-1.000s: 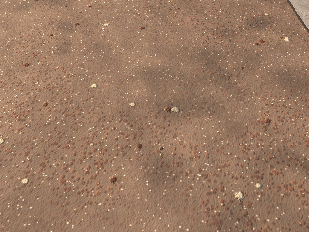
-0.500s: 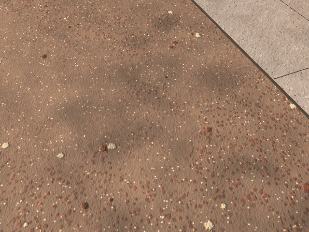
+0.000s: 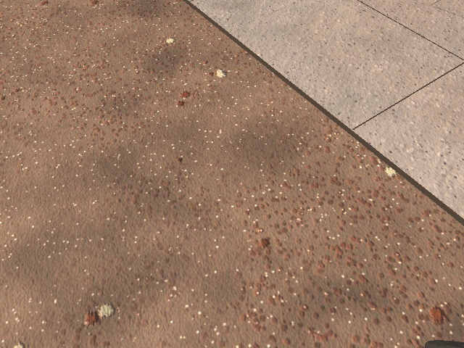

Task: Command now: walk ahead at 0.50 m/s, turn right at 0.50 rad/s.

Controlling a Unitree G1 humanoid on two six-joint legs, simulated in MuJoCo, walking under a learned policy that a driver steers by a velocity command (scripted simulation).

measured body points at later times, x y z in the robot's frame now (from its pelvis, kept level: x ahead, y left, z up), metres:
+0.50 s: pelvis +0.29 +0.06 +0.00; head +0.32 +0.06 +0.45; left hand +0.46 +0.31 -0.11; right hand +0.32 -0.22 -0.12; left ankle +0.30 +0.14 -0.75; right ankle +0.34 -0.11 -0.68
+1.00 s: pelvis +0.48 +0.00 -0.01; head +0.52 +0.01 +0.44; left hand +0.58 +0.30 -0.11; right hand +0.65 -0.26 -0.12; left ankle +0.49 +0.14 -0.69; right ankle +0.55 -0.11 -0.75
